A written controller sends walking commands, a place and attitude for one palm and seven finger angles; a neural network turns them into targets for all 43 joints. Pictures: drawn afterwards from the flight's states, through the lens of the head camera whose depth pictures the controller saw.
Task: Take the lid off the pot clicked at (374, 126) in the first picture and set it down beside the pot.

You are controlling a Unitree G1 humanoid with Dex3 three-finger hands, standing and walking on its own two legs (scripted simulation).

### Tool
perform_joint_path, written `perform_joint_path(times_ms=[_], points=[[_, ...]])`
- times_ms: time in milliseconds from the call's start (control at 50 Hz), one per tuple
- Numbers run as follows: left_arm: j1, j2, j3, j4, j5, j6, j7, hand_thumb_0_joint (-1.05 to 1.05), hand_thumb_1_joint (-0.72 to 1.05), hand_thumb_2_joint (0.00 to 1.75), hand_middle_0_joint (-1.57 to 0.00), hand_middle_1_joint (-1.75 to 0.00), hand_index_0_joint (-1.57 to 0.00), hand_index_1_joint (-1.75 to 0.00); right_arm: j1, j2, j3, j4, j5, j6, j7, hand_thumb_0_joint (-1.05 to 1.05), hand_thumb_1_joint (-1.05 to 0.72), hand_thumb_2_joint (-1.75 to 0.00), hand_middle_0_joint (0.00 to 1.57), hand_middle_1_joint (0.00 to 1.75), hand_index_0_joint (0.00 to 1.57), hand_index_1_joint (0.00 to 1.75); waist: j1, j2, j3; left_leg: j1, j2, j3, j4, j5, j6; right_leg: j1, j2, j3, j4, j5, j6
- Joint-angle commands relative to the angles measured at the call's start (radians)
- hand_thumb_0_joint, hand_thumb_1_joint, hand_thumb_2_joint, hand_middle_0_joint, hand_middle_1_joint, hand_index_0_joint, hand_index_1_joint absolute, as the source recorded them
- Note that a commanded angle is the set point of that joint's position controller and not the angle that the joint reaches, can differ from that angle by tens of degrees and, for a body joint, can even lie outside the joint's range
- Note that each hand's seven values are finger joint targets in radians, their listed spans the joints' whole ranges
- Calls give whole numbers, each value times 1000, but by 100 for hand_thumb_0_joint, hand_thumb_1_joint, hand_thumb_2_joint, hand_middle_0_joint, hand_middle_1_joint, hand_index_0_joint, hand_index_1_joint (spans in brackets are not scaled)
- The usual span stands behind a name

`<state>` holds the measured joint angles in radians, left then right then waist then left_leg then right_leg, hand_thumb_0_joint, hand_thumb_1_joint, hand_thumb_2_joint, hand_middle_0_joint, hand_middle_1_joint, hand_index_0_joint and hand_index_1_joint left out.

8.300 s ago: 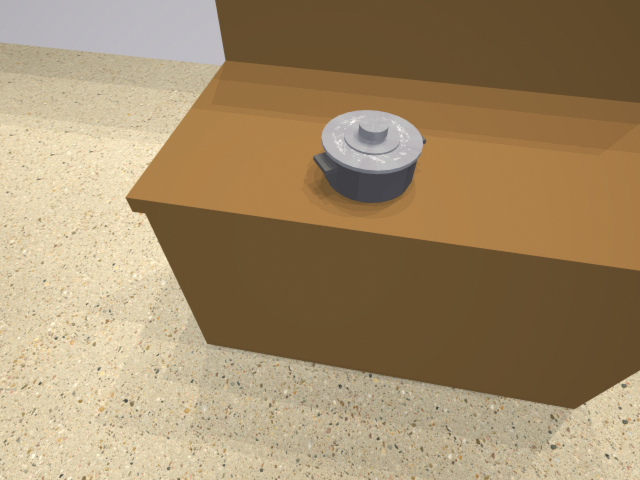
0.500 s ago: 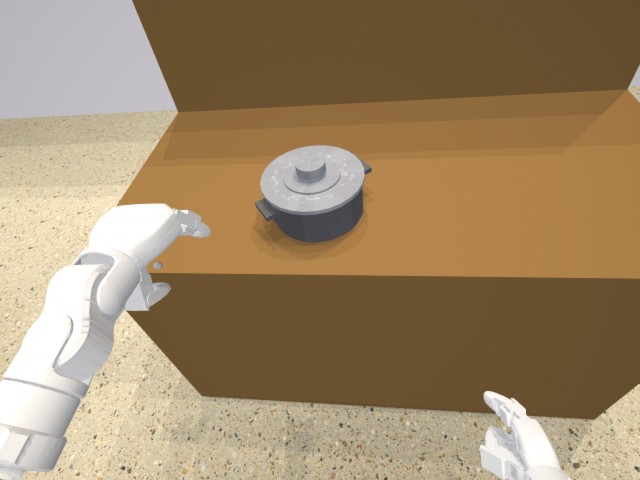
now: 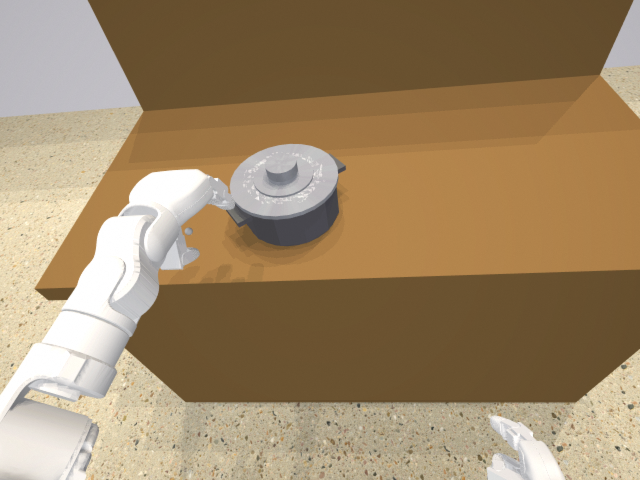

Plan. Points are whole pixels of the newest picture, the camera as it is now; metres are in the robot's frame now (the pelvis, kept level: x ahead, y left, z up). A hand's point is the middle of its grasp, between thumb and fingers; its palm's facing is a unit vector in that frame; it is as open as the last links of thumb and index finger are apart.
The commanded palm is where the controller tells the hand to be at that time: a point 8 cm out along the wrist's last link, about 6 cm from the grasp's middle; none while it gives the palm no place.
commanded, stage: move the open hand above the knob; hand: left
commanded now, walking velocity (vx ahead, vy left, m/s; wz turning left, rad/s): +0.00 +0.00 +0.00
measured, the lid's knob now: (281, 167) +0.59 +0.09 +0.06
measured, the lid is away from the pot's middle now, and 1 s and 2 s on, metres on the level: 0.00 0.00 0.00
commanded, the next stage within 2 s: none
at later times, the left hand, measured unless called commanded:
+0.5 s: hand (238, 180) +0.48 +0.13 +0.13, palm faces -0.28 -0.02 -0.96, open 10.2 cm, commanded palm +0.49 +0.13 +0.19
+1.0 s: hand (278, 137) +0.56 +0.08 +0.14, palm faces -0.29 -0.04 -0.96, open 10.2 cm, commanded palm +0.56 +0.09 +0.19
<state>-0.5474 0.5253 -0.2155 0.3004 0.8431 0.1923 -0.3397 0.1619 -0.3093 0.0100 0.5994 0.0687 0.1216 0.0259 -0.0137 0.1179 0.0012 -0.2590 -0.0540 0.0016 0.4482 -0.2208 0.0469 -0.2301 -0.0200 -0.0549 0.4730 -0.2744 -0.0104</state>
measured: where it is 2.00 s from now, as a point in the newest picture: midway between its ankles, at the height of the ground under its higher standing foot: outside the picture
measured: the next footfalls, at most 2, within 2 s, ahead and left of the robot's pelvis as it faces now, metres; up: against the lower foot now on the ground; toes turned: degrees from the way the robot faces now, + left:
none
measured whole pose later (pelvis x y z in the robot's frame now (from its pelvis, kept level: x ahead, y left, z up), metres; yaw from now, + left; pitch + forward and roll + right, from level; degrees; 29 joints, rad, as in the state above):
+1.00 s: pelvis +0.03 +0.00 +0.00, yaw -3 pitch +14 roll +0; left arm -1.32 0.39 -0.25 1.25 0.94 0.30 -0.21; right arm 0.34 -0.29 -0.01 0.78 0.05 0.06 -0.01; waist -0.19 0.07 -0.09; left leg -0.46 -0.03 0.05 0.48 -0.25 0.05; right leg -0.44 0.00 -0.01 0.48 -0.28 -0.01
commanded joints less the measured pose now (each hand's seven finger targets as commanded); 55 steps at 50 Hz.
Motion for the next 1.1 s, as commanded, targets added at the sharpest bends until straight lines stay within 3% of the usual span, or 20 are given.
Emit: perform_joint_path(times_ms=[0,80,180,280,420,480,500,580,600,680,720,760,820,840,900,960,980,1020,1040,1080], points=[[-505,266,170,-120,20,4,50,0,-31,143,-82,-8,-82,-8,-102,-86,-26,-144,3,-44,-12,0,-90,-90,20,30,20,30,6,-125,-360,132,-12,-35,-10,297,17,107,21,25,-20,364,-16],[-471,191,132,3,6,23,59,0,-31,143,-82,-8,-82,-8,-79,-92,-35,-129,9,-34,-6,0,-90,-90,20,30,20,30,-8,-133,-341,127,-8,-31,9,331,17,73,24,17,-14,400,-16],[-678,107,26,5,25,47,59,0,-31,143,-82,-8,-82,-8,-72,-87,-41,-118,11,-21,-6,0,-90,-90,20,30,20,30,-42,-123,-371,159,-7,-39,18,308,21,17,27,15,-13,362,-17],[-818,209,103,146,40,40,76,0,-31,143,-82,-8,-82,-8,-18,-94,-36,-77,6,-23,-27,0,-90,-90,20,30,20,30,-47,-140,-421,145,-11,-38,20,299,25,45,27,22,-7,383,-18],[-913,64,-1,347,51,47,85,0,-31,143,-82,-8,-82,-8,26,-86,-38,-42,4,-16,-25,0,-90,-90,20,30,20,30,-71,-135,-421,140,-5,-32,24,335,22,-8,28,16,5,403,-16],[-948,65,6,443,53,52,84,0,-31,143,-82,-8,-82,-8,62,-94,-41,-21,2,-13,-29,0,-90,-90,20,30,20,30,-87,-185,-406,110,-4,-26,29,325,28,-16,31,18,-4,416,-14],[-1006,109,30,424,58,49,88,0,-31,143,-82,-8,-82,-8,68,-99,-40,-18,1,-14,-31,0,-90,-90,20,30,20,30,-87,-180,-428,107,-3,-24,26,319,29,1,30,23,-2,427,-12],[-1140,69,5,396,57,23,106,0,-31,143,-82,-8,-82,-8,105,-89,-48,-5,-6,-40,-38,0,-90,-90,20,30,20,30,-107,-131,-511,184,2,-42,46,416,31,-29,35,23,7,458,-14],[-1143,101,27,421,69,22,117,0,-31,143,-82,-8,-82,-8,120,-93,-50,7,-8,-44,-38,0,-90,-90,20,30,20,30,-106,-109,-525,196,6,-45,45,421,28,-38,37,28,7,449,-14],[-1080,61,18,665,74,77,141,0,-31,143,-82,-8,-82,-8,165,-108,-47,58,-5,-33,-42,0,-90,-90,20,30,20,30,-123,-211,-411,64,10,-19,30,343,28,-60,42,20,1,435,-12],[-1157,24,-23,681,80,96,150,0,-31,143,-82,-8,-82,-8,168,-110,-47,67,-5,-38,-41,0,-90,-90,20,30,20,30,-140,-181,-416,63,10,-15,28,322,24,-89,43,20,5,414,-11],[-1251,9,-37,653,79,93,152,0,-31,143,-82,-8,-82,-8,191,-110,-54,77,-10,-57,-42,0,-90,-90,20,30,20,30,-156,-141,-478,113,10,-22,46,347,28,-105,45,27,6,426,-10],[-1362,162,68,584,93,62,162,0,-31,143,-82,-8,-82,-8,229,-108,-59,80,-22,-85,-52,0,-90,-90,20,30,20,30,-153,-102,-652,172,10,-31,70,450,33,-26,40,55,17,537,-7],[-1372,141,48,597,97,61,160,0,-31,143,-82,-8,-82,-8,238,-101,-58,85,-23,-91,-54,0,-90,-90,20,30,20,30,-159,-97,-659,177,10,-31,71,478,32,-33,42,55,19,552,-6],[-1292,109,33,742,128,94,163,0,-31,143,-82,-8,-82,-8,276,-109,-63,118,-23,-87,-48,0,-90,-90,20,30,20,30,-165,-147,-559,117,18,-18,78,512,31,-74,52,42,12,573,-3],[-1185,25,-26,929,115,151,146,0,-31,143,-82,-8,-82,-8,274,-129,-56,126,-14,-71,-41,0,-90,-90,20,30,20,30,-179,-201,-417,2,17,5,61,379,24,-123,54,24,6,502,-1],[-1189,22,-21,925,109,147,135,0,-31,143,-82,-8,-82,-8,273,-134,-59,125,-17,-68,-42,0,-90,-90,20,30,20,30,-178,-187,-441,9,19,7,64,402,26,-112,48,27,9,519,-3],[-1265,103,34,793,107,114,116,0,-31,143,-82,-8,-82,-8,265,-130,-62,99,-25,-72,-40,0,-90,-90,20,30,20,30,-161,-117,-583,85,15,-5,78,469,31,-56,43,47,15,568,-1],[-1336,86,14,705,99,86,108,0,-31,143,-82,-8,-82,-8,265,-120,-64,88,-28,-80,-42,0,-90,-90,20,30,20,30,-169,-63,-631,134,13,-11,85,512,35,-57,41,54,11,587,-1],[-1405,89,0,618,111,39,100,0,-31,143,-82,-8,-82,-8,292,-105,-76,91,-30,-93,-49,0,-90,-90,20,30,20,30,-184,-56,-678,209,28,-33,102,603,42,-81,48,57,3,594,0]])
